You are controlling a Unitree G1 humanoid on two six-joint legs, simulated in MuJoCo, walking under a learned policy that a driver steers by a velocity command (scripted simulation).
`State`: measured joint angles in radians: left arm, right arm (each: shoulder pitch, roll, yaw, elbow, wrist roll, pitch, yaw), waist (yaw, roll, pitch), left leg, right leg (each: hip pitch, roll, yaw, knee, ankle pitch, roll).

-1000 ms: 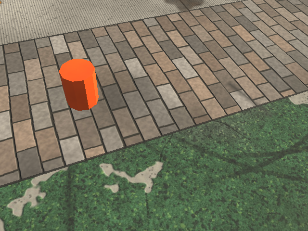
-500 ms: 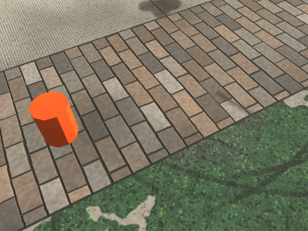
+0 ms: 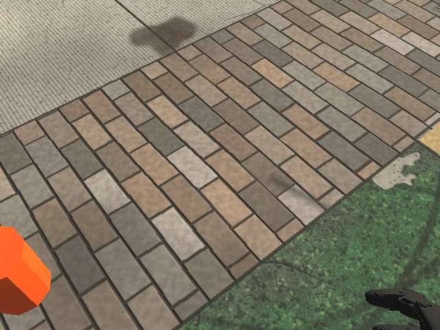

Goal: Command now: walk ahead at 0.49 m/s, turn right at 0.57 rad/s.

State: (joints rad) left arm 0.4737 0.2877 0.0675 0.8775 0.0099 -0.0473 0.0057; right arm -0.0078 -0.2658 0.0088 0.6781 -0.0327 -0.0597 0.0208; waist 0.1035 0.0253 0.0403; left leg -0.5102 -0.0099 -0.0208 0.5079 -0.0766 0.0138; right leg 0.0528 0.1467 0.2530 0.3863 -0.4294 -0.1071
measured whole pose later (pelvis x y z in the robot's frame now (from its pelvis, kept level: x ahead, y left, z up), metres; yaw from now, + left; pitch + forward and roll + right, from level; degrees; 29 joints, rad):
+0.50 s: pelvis +0.26 -0.02 +0.01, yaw -7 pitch +2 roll +2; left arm 0.00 0.23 -0.01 0.73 0.04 -0.05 -0.04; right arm 0.48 -0.23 -0.02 0.95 -0.01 -0.07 0.01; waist -0.10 -0.02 0.04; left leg 0.04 -0.02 0.09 0.32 -0.38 0.01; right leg -0.46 -0.01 -0.04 0.53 -0.14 -0.07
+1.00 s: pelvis +0.51 -0.03 +0.00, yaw +8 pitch +1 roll -1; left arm 0.40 0.23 0.04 0.95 0.02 -0.08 0.02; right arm 0.05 -0.23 -0.04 0.77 -0.04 0.00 0.07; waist 0.05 0.01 0.06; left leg -0.55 0.03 0.12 0.64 -0.14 0.12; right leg 0.11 -0.01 -0.30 0.30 -0.41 0.01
